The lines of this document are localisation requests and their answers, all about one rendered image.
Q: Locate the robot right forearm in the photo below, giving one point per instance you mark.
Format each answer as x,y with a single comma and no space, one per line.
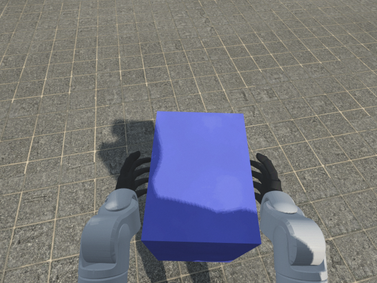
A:
298,243

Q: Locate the carton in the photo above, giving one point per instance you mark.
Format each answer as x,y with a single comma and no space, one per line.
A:
200,203

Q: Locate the left robot hand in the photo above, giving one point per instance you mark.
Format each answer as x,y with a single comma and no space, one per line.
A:
128,174

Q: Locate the robot left forearm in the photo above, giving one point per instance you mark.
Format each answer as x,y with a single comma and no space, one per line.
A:
105,240

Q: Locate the right robot hand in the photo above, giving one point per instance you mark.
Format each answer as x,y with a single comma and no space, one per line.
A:
268,177

